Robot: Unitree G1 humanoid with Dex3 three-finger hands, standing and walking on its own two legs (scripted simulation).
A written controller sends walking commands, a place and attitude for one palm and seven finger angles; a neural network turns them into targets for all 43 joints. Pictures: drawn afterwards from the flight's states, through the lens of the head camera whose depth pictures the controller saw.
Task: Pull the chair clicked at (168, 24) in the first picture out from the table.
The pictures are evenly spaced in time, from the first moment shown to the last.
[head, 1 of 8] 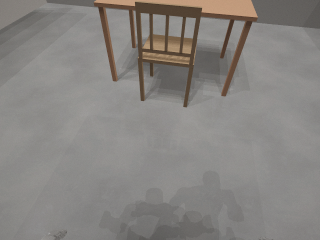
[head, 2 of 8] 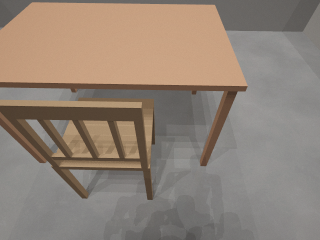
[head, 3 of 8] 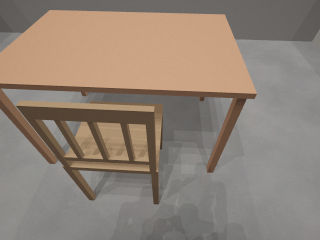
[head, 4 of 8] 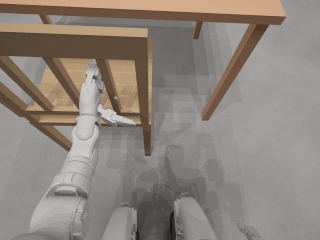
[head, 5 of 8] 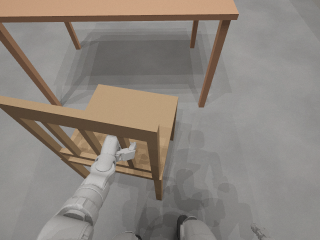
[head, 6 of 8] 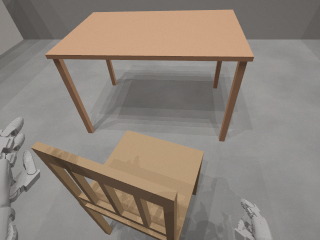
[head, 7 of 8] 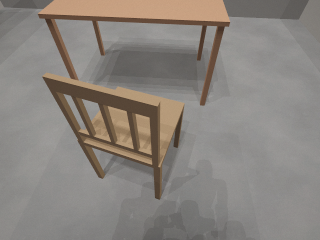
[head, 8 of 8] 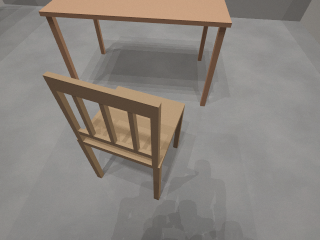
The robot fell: no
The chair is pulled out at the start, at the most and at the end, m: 0.00 0.57 0.57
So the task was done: yes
